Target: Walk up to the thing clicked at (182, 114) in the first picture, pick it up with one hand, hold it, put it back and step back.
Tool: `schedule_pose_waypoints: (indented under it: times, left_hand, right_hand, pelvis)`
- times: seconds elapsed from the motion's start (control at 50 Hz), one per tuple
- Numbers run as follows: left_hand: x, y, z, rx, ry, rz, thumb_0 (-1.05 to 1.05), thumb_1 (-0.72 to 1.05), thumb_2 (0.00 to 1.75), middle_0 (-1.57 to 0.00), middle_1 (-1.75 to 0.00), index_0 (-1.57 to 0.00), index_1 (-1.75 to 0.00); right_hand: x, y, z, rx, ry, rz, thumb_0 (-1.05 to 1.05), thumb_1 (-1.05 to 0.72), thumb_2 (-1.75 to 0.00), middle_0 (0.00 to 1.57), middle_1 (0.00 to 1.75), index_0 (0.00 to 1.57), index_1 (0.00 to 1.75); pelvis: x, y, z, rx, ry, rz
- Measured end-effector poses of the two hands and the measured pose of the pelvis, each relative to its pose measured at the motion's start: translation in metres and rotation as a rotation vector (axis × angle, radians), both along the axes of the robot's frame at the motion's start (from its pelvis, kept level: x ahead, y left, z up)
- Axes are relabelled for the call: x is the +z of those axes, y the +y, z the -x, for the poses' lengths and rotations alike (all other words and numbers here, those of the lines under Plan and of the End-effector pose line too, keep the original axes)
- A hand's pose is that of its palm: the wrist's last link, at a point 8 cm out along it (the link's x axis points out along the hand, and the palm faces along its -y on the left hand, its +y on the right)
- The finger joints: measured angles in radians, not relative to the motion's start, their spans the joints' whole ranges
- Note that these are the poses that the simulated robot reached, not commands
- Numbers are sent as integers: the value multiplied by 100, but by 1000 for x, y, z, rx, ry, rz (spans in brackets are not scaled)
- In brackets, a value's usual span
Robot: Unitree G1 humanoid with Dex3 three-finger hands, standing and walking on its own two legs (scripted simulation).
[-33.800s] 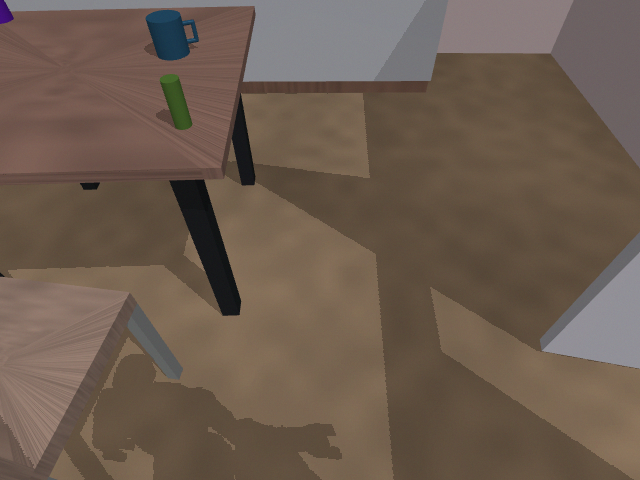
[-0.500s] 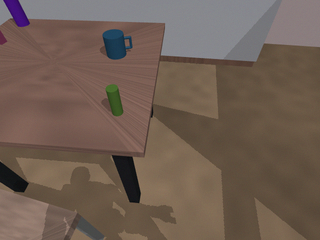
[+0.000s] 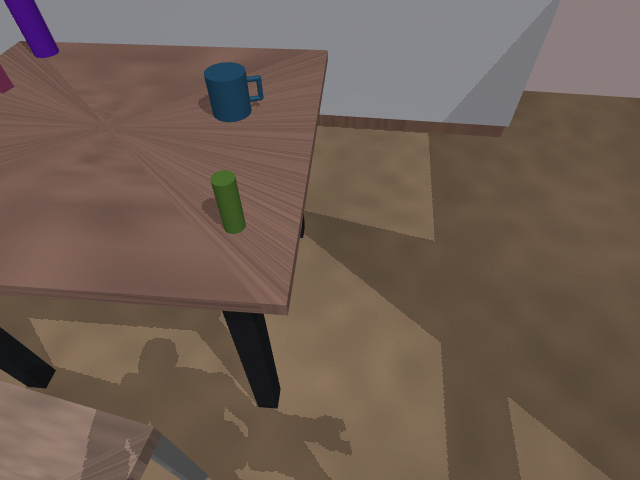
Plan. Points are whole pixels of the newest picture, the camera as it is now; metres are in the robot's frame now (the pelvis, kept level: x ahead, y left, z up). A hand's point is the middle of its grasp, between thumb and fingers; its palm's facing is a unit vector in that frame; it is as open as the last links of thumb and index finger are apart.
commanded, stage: stand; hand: left
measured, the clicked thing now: (229, 203) +0.54 +0.17 +0.01
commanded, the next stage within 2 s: step back in 0.38 s
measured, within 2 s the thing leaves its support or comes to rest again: neither
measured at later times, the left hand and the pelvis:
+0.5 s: hand out of the picture +0.07 +0.26 -0.16, palm faces +0.01 -0.93 -0.36, open 7.3 cm; pelvis -0.02 +0.00 -0.01, yaw +0 degrees
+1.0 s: hand out of the picture +0.03 +0.29 -0.18, palm faces -0.01 -0.93 -0.37, open 7.3 cm; pelvis -0.10 +0.03 -0.02, yaw +2 degrees
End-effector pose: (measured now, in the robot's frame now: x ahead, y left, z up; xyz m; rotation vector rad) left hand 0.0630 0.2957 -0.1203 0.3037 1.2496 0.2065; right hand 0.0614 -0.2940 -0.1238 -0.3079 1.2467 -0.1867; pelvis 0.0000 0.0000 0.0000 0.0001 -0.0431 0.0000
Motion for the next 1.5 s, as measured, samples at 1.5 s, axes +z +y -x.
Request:
schedule_pose_waypoints:
  times: [1.5]
  left_hand:
    - [-1,47,134,-68,-191,-66,1,90,90,-21,-30,-21,-30]
  right_hand:
    - [-13,23,153,70,-71,70,1,-90,-90,20,30,20,30]
  pelvis:
    - [-29,38,197,14,29,1]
